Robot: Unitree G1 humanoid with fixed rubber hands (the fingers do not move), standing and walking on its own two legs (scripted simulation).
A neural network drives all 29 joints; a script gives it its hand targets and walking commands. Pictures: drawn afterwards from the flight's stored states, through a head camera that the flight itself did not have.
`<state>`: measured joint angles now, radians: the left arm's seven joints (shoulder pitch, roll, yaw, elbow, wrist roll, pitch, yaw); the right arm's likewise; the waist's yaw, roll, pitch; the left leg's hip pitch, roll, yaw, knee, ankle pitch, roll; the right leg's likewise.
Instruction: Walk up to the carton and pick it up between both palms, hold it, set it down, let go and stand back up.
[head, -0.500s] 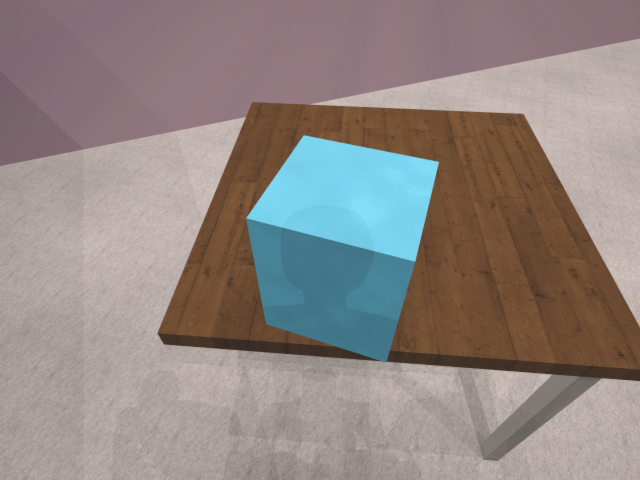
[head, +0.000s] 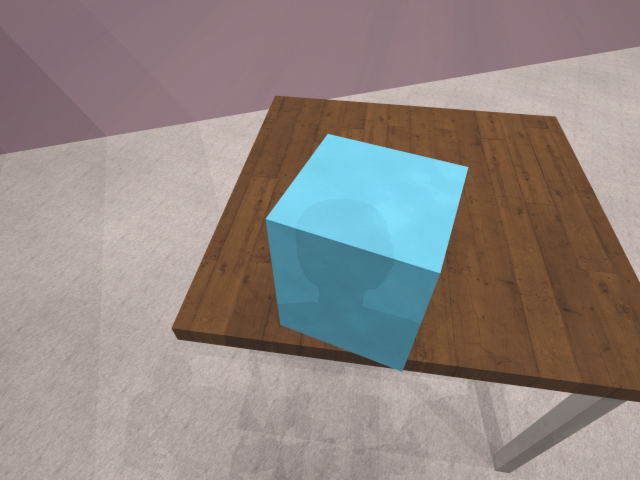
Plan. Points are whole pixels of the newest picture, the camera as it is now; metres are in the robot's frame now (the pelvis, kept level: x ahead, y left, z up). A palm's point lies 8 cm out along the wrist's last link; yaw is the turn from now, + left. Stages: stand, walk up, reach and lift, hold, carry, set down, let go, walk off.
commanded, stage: walk up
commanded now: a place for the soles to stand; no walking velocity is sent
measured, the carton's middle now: (365, 253) +0.45 -0.04 +0.02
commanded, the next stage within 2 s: reach and lift in 0.22 s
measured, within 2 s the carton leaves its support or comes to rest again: neither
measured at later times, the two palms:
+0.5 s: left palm (157, 472) +0.18 +0.24 -0.10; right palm out of the picture +0.12 -0.24 -0.11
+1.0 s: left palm (125, 473) +0.17 +0.26 -0.07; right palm out of the picture +0.12 -0.19 -0.07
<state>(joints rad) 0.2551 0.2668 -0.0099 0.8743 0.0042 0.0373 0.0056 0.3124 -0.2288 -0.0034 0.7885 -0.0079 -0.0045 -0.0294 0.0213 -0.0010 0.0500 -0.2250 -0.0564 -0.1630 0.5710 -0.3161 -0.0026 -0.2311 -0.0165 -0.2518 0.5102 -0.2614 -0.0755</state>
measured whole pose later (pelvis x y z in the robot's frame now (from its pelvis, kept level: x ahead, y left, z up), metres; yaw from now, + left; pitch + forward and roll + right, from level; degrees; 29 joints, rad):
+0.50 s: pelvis -0.03 -0.01 -0.02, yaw -5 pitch -3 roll +0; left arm 0.09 0.29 0.12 0.38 0.03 0.45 0.01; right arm 0.02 -0.16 0.03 0.83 0.03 -0.10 0.02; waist 0.00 -0.09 0.16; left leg -0.29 0.02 -0.02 0.72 -0.37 -0.03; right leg -0.35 0.02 -0.16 0.69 -0.30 -0.10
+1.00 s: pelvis -0.01 +0.01 +0.00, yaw -9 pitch -4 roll +0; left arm 0.24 0.31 0.07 0.39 -0.06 0.26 -0.04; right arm 0.25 -0.06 0.00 0.51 0.00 -0.05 -0.07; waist 0.04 -0.02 0.11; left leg -0.14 0.02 0.05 0.53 -0.32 0.01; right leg -0.21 0.03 -0.10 0.50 -0.22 -0.06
